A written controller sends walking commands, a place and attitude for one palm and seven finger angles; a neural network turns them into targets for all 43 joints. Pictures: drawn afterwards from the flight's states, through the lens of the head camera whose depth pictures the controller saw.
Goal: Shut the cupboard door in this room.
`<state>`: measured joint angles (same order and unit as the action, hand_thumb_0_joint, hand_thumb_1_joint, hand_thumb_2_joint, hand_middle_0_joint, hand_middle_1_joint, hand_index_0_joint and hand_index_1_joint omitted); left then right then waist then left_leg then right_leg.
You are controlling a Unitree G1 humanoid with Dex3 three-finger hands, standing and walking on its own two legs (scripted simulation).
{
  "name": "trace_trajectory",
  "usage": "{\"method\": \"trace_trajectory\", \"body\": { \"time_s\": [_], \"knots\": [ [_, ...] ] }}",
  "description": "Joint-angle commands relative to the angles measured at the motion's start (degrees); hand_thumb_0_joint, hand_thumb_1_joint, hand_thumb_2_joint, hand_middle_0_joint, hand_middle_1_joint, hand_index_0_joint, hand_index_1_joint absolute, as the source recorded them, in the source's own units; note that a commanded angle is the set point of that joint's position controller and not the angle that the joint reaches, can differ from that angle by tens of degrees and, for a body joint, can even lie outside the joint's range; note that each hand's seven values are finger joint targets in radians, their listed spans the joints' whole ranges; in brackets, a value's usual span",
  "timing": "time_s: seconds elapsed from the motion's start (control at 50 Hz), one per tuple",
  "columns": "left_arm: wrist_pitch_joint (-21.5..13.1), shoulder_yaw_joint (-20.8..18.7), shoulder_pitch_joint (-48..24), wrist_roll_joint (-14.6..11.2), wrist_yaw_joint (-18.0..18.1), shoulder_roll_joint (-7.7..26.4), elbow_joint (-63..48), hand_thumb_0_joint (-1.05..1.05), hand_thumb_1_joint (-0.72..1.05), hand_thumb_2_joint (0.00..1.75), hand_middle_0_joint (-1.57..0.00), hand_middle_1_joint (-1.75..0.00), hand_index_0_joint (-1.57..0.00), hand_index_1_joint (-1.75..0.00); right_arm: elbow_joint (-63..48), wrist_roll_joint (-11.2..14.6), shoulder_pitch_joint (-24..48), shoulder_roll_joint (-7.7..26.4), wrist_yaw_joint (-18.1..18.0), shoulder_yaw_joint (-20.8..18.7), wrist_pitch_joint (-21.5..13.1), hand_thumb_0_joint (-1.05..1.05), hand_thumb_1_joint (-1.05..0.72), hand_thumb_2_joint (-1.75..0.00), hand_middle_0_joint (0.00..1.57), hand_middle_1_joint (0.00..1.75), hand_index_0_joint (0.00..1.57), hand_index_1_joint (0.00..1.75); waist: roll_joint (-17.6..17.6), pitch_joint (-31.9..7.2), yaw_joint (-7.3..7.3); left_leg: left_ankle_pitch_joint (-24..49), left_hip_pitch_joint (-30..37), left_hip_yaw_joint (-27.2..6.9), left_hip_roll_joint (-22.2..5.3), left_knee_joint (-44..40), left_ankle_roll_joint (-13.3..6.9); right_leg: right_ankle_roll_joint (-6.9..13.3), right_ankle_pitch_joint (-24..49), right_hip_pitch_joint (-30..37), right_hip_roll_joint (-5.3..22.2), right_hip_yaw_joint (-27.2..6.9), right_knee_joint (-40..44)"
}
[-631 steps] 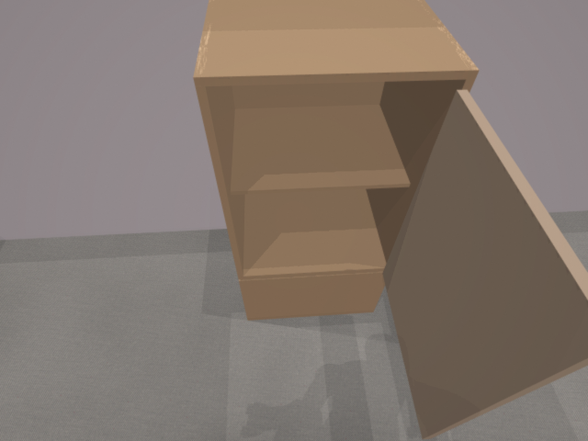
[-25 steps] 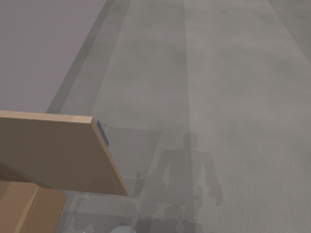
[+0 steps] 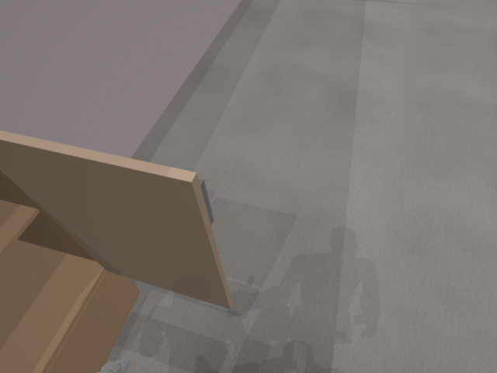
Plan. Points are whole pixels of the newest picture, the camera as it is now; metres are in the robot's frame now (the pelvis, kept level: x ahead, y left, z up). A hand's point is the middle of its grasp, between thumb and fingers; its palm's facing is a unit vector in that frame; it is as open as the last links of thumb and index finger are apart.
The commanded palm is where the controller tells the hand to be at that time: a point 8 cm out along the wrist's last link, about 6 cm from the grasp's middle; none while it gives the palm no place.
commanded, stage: turn or walk to find it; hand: left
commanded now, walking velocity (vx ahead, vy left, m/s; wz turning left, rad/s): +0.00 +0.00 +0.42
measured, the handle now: (197, 213) +0.39 +0.12 -0.01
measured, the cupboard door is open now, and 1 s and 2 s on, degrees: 89 89 89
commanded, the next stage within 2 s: none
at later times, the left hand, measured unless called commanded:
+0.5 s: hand out of the picture -0.01 +0.24 -0.16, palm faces +0.27 -0.93 -0.27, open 7.4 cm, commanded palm none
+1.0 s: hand out of the picture -0.03 +0.17 -0.14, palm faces +0.45 -0.85 -0.27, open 7.4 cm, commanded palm none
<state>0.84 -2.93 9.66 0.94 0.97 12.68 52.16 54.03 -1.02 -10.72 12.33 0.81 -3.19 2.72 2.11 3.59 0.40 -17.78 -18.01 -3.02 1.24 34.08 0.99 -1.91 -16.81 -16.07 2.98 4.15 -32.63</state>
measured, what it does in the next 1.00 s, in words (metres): steps on the spot, turning left: left foot, then right foot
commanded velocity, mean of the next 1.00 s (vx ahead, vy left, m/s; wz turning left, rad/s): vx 0.00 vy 0.00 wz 0.42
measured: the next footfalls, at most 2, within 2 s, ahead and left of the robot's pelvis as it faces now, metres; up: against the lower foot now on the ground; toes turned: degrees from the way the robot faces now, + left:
left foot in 0.36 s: +0.00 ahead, +0.14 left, +0.00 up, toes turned +15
right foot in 0.70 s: +0.07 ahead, -0.11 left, +0.00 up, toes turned +13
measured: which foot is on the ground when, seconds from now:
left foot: up 0.00-0.34, down 0.36-0.70, up 0.72-1.00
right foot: down 0.00-0.36, up 0.38-0.68, down 0.70-1.00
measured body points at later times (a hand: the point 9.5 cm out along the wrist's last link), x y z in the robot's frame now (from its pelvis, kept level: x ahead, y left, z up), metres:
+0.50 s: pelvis -0.01 +0.01 +0.01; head +0.03 +0.04 +0.45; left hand -0.03 +0.29 -0.14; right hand +0.14 -0.21 -0.13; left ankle -0.04 +0.13 -0.73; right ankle -0.01 -0.12 -0.67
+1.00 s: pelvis +0.01 -0.03 +0.01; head +0.05 -0.03 +0.46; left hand -0.05 +0.22 -0.12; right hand +0.18 -0.22 -0.14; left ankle -0.08 +0.10 -0.68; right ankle +0.03 -0.11 -0.73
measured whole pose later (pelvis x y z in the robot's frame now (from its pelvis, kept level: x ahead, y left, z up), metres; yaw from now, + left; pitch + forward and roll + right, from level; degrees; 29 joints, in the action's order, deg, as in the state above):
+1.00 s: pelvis +0.01 -0.03 +0.01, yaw +27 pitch +0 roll +3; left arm 0.1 -2.0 12.9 1.8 1.0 10.4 53.4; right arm 55.2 -0.6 -9.3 13.2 1.4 -3.7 3.9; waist -0.3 4.9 -0.7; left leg -26.0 -20.9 1.7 -1.1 48.3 2.9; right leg 1.7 -17.1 -12.2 6.4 11.6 -29.1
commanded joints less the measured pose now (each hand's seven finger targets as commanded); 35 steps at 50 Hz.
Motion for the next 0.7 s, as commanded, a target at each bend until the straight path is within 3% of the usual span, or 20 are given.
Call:
{"method": "trace_trajectory", "body": {
  "time_s": [0.0,0.04,0.08,0.14,0.18,0.24,0.28,0.3,0.32,0.34,0.36,0.38,0.42,0.44,0.48,0.58,0.62,0.64,0.66,0.68],
  "knots": [
    [-1.3,-3.1,5.3,0.4,1.3,12.4,-3.2,0.0,0.9,0.9,-0.2,-0.3,-0.2,-0.3,-5.8,-0.1,2.8,6.2,-0.5,-2.2,0.1,0.0,-0.9,-0.9,0.2,0.3,0.2,0.3,-15.6,-3.7,-2.21,-14.0,-12.8,-2.0,-1.2,30.2,0.6,11.7,15.7,5.1,22.2,-18.8,16.9],
    [-1.3,-2.1,0.4,0.3,1.1,9.1,-4.6,0.0,0.9,0.9,-0.2,-0.3,-0.2,-0.3,-3.7,-0.2,0.4,6.1,0.1,-2.1,0.4,0.0,-0.9,-0.9,0.2,0.3,0.2,0.3,-11.6,-1.5,0.49,-7.7,-13.0,-0.6,-2.9,35.4,1.4,9.7,16.9,3.7,17.0,-9.6,15.2],
    [-1.5,-1.9,-0.1,0.7,1.2,8.5,-4.8,0.0,0.9,0.9,-0.2,-0.3,-0.2,-0.3,-3.0,0.1,-0.3,4.8,0.4,-1.7,0.4,0.0,-0.9,-0.9,0.2,0.3,0.2,0.3,-12.0,-2.0,0.62,-6.8,-11.1,2.0,-3.2,30.4,2.4,8.7,22.6,5.4,15.4,-4.0,13.8],
    [-1.5,-2.2,4.5,0.8,1.0,10.1,-3.1,0.0,0.9,0.9,-0.2,-0.3,-0.2,-0.3,-3.7,0.3,3.2,4.0,0.5,-1.1,0.3,0.0,-0.9,-0.9,0.2,0.3,0.2,0.3,-12.0,-3.3,-2.0,-8.3,-8.4,4.8,-2.6,21.0,2.8,9.5,28.5,9.3,15.9,-2.6,12.2],
    [-1.3,-2.6,5.8,0.9,0.9,11.3,-2.4,0.0,0.9,0.9,-0.2,-0.3,-0.2,-0.3,-4.1,0.5,4.4,3.7,0.5,-0.6,-0.2,0.0,-0.9,-0.9,0.2,0.3,0.2,0.3,-12.2,-4.2,-2.92,-9.1,-7.1,6.2,-2.5,14.5,2.6,10.0,31.6,11.9,16.5,-2.2,10.7],
    [-1.0,-3.0,5.6,0.8,0.8,12.2,-1.7,0.0,0.9,0.9,-0.2,-0.3,-0.2,-0.3,-4.1,0.6,3.1,3.8,0.2,-0.4,-0.7,0.0,-0.9,-0.9,0.2,0.3,0.2,0.3,-12.8,-6.1,-2.46,-6.9,-2.9,7.9,-2.3,5.7,2.1,9.5,32.2,12.6,17.2,-1.3,7.8],
    [-0.6,-3.1,4.9,0.4,0.7,12.0,-1.3,0.0,0.9,0.9,-0.2,-0.3,-0.2,-0.3,-3.3,0.4,0.3,4.6,0.1,-0.5,-1.2,0.0,-0.9,-0.9,0.2,0.3,0.2,0.3,-11.3,-6.8,-0.83,1.7,4.3,8.9,-2.2,-5.9,1.5,6.2,28.1,9.5,16.1,1.3,3.1],
    [-0.3,-3.0,4.7,-0.2,0.6,10.9,-1.6,0.0,0.9,0.9,-0.2,-0.3,-0.2,-0.3,-2.9,0.2,-2.1,6.6,0.1,-1.1,-1.6,0.0,-0.9,-0.9,0.2,0.3,0.2,0.3,-6.1,-8.0,0.72,9.1,11.1,6.7,-4.1,-11.9,0.5,3.5,21.8,4.4,14.3,3.3,-2.2],
    [0.2,-2.6,5.7,-0.5,0.1,8.0,-3.1,0.0,0.9,0.9,-0.2,-0.3,-0.2,-0.3,-3.5,-0.2,-3.5,12.1,-0.2,-2.4,-2.0,0.0,-0.9,-0.9,0.2,0.3,0.2,0.3,8.1,-9.6,1.39,22.2,18.8,-8.9,-15.6,-14.3,-4.8,-0.8,4.8,-8.1,7.8,6.5,-12.6],
    [0.4,-1.3,2.7,-0.2,-0.1,5.4,-5.2,0.0,0.9,0.9,-0.2,-0.3,-0.2,-0.3,-3.3,-0.1,-6.1,15.8,-0.5,-3.2,-1.6,0.0,-0.9,-0.9,0.2,0.3,0.2,0.3,15.5,-8.1,3.01,34.0,18.1,-16.8,-24.7,-15.9,-12.0,-2.5,-20.3,-15.6,3.8,4.5,-21.7],
    [1.1,-1.2,-0.2,0.3,0.5,6.0,-5.6,0.0,0.9,0.9,-0.2,-0.3,-0.2,-0.3,-2.3,-0.1,-7.1,15.3,-1.0,-3.1,-1.6,0.0,-0.9,-0.9,0.2,0.3,0.2,0.3,14.1,-7.8,3.8,29.9,15.3,-17.0,-24.1,-15.4,-13.8,-1.9,-20.4,-16.0,4.0,-0.3,-27.9],
    [1.0,-1.6,-2.2,0.2,0.4,6.0,-5.0,0.0,0.9,0.9,-0.2,-0.3,-0.2,-0.3,-2.2,-0.2,-5.8,13.6,-1.5,-2.8,-1.8,0.0,-0.9,-0.9,0.2,0.3,0.2,0.3,12.6,-6.1,3.48,28.2,13.6,-15.8,-21.5,-15.2,-13.3,-1.7,-16.7,-17.9,3.9,-2.1,-30.9],
    [0.8,-1.7,0.6,0.0,-0.1,5.8,-3.0,0.0,0.9,0.9,-0.2,-0.3,-0.2,-0.3,-3.5,-0.3,-0.1,10.9,-1.7,-1.7,-1.9,0.0,-0.9,-0.9,0.2,0.3,0.2,0.3,8.0,-5.0,0.45,27.6,10.7,-9.2,-17.0,-14.6,-10.9,-1.8,-9.7,-15.5,3.9,-2.6,-30.7],
    [0.9,-1.7,1.4,0.0,-0.3,5.6,-2.5,0.0,0.9,0.9,-0.2,-0.3,-0.2,-0.3,-3.9,-0.2,0.6,10.5,-1.7,-1.6,-2.0,0.0,-0.9,-0.9,0.2,0.3,0.2,0.3,7.6,-5.1,0.09,27.9,9.5,-7.6,-15.6,-14.5,-10.2,-1.9,-8.7,-13.6,3.4,-2.1,-29.0],
    [0.9,-1.5,1.7,-0.1,-0.4,5.2,-2.3,0.0,0.9,0.9,-0.2,-0.3,-0.2,-0.3,-3.9,-0.3,0.4,10.7,-1.6,-1.6,-2.1,0.0,-0.9,-0.9,0.2,0.3,0.2,0.3,6.1,-5.6,0.13,27.7,9.4,-6.9,-14.7,-14.5,-10.1,-2.1,-8.7,-11.5,2.5,-1.6,-24.8],
    [0.6,-1.0,1.7,-0.3,-0.2,4.6,-3.1,0.0,0.9,0.9,-0.2,-0.3,-0.2,-0.3,-3.8,-0.5,0.0,11.3,-1.3,-2.1,-1.4,0.0,-0.9,-0.9,0.2,0.3,0.2,0.3,7.5,-5.7,0.68,26.0,7.9,-9.9,-14.1,-12.5,-10.1,-1.8,-9.0,-5.5,-0.2,-0.1,-10.8],
    [0.0,-1.2,4.9,-0.4,0.0,4.9,-2.3,0.0,0.9,0.9,-0.2,-0.3,-0.2,-0.3,-4.0,-0.4,1.0,11.1,-1.2,-2.2,-1.2,0.0,-0.9,-0.9,0.2,0.3,0.2,0.3,6.7,-6.8,-0.93,26.0,6.2,-10.1,-12.4,-9.6,-8.5,-1.5,-2.2,0.6,-1.4,0.6,-1.3],
    [-0.5,-1.4,7.5,-0.4,0.1,5.9,-1.8,0.0,0.9,0.9,-0.2,-0.3,-0.2,-0.3,-4.3,0.0,1.9,10.4,-1.1,-2.1,-1.2,0.0,-0.9,-0.9,0.2,0.3,0.2,0.3,4.7,-7.4,-2.4,21.8,3.2,-9.2,-10.4,-6.3,-6.4,-1.4,4.2,6.3,-0.5,0.2,6.9],
    [-1.3,-2.0,9.2,0.1,0.5,9.3,-1.3,0.0,0.9,0.9,-0.2,-0.3,-0.2,-0.3,-4.7,0.5,1.4,7.8,-0.8,-1.8,-1.3,0.0,-0.9,-0.9,0.2,0.3,0.2,0.3,-2.6,-8.1,-2.87,12.2,-3.3,-5.4,-5.6,0.0,-3.1,0.4,9.6,13.4,6.1,-6.8,12.9],
    [-1.6,-3.1,9.5,0.8,0.9,14.5,-1.5,0.0,0.9,0.9,-0.2,-0.3,-0.2,-0.3,-6.4,0.6,1.3,4.0,-0.5,-1.1,-1.4,0.0,-0.9,-0.9,0.2,0.3,0.2,0.3,-17.5,-6.3,-3.04,-8.9,-13.7,2.5,1.9,11.4,0.6,7.0,18.9,16.9,20.4,-20.5,15.1]
  ]
}}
